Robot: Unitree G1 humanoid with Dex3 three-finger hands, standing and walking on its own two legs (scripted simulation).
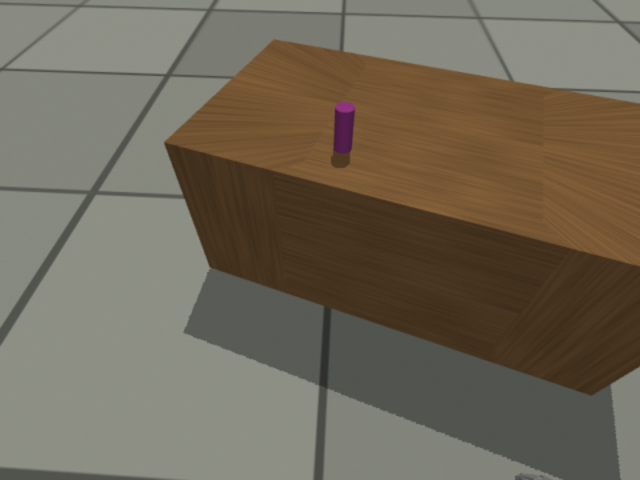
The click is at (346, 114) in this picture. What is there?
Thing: slim round
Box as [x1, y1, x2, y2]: [334, 102, 354, 153]
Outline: 340,102 335,106 334,149 337,152 345,153 348,152 351,148 354,106 348,102
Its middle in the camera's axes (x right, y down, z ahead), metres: +0.06 -0.29 +1.02
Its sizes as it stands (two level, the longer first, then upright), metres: 0.050 0.050 0.126
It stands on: a support 0.60 m high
